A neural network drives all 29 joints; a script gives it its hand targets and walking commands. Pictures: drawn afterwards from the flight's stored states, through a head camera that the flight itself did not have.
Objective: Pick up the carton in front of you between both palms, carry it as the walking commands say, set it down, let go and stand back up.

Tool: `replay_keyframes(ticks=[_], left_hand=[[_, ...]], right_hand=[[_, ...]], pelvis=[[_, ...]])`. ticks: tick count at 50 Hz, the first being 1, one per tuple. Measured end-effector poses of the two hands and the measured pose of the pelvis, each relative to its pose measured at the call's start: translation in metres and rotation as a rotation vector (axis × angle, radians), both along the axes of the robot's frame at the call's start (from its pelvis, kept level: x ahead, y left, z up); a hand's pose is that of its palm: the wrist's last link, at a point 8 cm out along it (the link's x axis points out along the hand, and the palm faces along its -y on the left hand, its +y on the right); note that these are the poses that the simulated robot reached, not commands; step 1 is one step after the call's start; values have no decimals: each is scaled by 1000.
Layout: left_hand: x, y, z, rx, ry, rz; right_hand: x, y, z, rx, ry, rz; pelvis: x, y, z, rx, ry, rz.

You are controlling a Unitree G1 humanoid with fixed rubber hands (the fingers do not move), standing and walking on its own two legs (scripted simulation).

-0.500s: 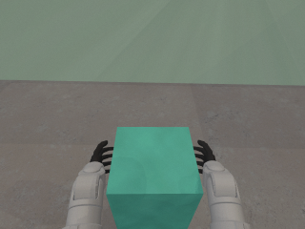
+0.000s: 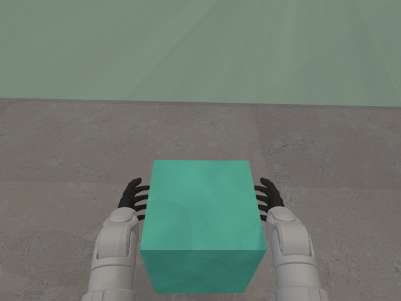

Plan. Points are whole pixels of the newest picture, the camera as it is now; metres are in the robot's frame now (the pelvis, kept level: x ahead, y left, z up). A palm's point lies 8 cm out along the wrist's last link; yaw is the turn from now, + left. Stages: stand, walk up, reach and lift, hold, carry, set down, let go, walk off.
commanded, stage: carry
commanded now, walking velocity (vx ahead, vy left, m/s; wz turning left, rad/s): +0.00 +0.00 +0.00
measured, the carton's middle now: (200, 229) +0.29 +0.00 -0.04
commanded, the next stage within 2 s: hold in 0.32 s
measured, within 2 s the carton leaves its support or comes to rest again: neither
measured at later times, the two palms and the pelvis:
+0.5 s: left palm (122, 224) +0.26 +0.16 +0.04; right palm (275, 220) +0.27 -0.14 +0.05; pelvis -0.02 +0.00 +0.01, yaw +1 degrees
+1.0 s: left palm (120, 232) +0.24 +0.15 +0.06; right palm (280, 227) +0.25 -0.15 +0.06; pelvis -0.05 -0.01 +0.00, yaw +2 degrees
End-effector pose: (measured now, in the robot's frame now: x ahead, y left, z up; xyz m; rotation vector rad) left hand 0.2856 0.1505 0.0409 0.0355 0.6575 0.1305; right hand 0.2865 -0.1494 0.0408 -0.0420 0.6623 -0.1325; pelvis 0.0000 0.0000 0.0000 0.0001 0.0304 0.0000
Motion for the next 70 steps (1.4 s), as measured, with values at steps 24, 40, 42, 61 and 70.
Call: replay_keyframes(ticks=[24,40,42,61,70], left_hand=[[-21,4,3,0,8,6],[-50,6,12,-6,-7,44],[-51,5,13,-7,-10,43],[-26,2,14,-36,-14,42],[6,-1,-28,-46,29,47]], right_hand=[[-19,4,4,-14,8,18],[-37,6,12,3,-7,42],[-39,5,13,4,-10,38],[-21,2,14,32,-14,-4],[9,-1,-29,34,29,-11]], pelvis=[[-15,1,8,3,-119,23],[-43,-6,4,5,-200,41],[-45,-6,4,5,-204,40],[-36,-3,2,3,-188,21],[-31,-3,-6,1,-76,24]])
